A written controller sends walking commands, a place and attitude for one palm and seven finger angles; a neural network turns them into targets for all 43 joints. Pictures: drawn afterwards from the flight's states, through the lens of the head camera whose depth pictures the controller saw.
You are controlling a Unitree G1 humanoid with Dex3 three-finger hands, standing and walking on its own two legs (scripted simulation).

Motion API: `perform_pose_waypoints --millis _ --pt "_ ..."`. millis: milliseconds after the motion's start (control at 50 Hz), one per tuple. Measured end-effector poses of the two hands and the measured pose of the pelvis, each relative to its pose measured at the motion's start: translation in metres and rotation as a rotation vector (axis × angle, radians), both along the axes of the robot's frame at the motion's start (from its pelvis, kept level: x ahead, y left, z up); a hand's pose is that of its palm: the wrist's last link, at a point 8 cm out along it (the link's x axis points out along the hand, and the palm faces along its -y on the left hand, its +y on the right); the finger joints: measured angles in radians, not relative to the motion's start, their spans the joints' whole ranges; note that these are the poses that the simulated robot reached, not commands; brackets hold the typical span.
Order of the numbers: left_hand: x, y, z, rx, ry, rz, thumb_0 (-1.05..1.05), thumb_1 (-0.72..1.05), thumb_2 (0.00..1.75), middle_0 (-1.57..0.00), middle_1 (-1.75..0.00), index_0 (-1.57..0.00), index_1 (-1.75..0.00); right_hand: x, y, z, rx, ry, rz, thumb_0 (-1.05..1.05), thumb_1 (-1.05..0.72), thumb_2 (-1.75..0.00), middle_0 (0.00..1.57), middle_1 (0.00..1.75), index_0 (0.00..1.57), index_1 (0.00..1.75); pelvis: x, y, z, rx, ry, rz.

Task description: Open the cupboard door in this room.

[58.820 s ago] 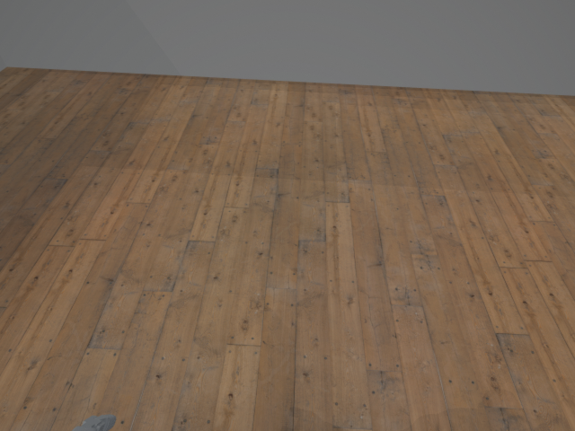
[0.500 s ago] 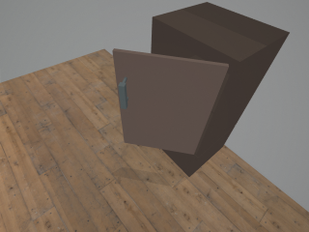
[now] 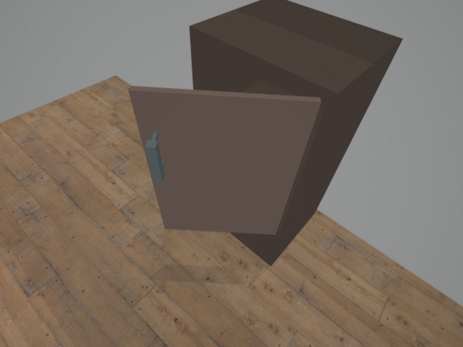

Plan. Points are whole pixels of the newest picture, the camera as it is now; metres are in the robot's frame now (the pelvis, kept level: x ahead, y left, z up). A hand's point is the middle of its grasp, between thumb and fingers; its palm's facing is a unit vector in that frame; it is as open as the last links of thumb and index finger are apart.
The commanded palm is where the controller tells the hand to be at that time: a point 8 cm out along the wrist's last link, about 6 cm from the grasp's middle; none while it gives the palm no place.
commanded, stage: come to a stop and stand still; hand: left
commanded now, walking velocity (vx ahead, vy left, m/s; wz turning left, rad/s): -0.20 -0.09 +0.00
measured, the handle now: (157, 156) +0.55 +0.22 -0.04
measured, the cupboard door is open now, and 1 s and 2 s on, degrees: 40 40 40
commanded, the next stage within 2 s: look again from close up in 1.36 s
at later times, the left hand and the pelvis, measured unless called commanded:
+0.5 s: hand out of the picture +0.09 +0.17 -0.18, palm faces +0.05 -0.98 -0.21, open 7.2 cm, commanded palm none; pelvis +0.01 -0.01 -0.01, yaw +1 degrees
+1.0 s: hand out of the picture +0.01 +0.14 -0.16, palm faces +0.03 -0.97 -0.25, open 7.4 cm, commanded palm none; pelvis +0.00 -0.04 +0.00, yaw +1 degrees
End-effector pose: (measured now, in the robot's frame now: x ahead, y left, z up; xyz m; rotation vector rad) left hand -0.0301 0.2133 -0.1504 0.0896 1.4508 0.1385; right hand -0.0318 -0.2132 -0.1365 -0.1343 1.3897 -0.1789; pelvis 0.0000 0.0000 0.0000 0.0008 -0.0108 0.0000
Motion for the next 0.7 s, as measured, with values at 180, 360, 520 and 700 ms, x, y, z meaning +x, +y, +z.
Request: perform_pose_waypoints --millis 180,360,520,700 --pt "0.118 0.013 0.007 0.111 -0.223 -0.056 0.02 0.94 0.90 -0.19 -0.30 -0.20 -0.30 -0.015 0.008 -0.018 0.073 0.171 -0.056 0.01 -0.91 -0.90 0.20 0.30 0.20 0.30 0.024 -0.017 -0.010 0.015 -0.004 0.020" --pt "0.136 -0.004 -0.002 0.046 -0.271 -0.054 0.00 0.92 0.90 -0.19 -0.30 -0.20 -0.30 0.031 -0.006 -0.017 0.011 0.038 -0.043 0.01 -0.91 -0.90 0.20 0.30 0.19 0.30 0.015 -0.010 -0.012 0.025 -0.002 0.019" --pt "0.107 0.004 0.007 0.091 -0.256 -0.048 -0.01 0.93 0.90 -0.20 -0.30 -0.20 -0.30 0.075 -0.019 -0.021 0.000 -0.136 0.010 0.01 -0.92 -0.90 0.20 0.30 0.19 0.30 0.009 -0.006 -0.014 0.015 -0.009 0.012" --pt "0.057 0.015 0.029 0.171 -0.162 -0.056 0.00 0.91 0.90 -0.20 -0.30 -0.20 -0.30 0.086 -0.029 -0.021 0.050 -0.227 0.047 0.01 -0.93 -0.90 0.20 0.30 0.19 0.30 0.000 -0.016 -0.006 0.028 -0.034 0.000"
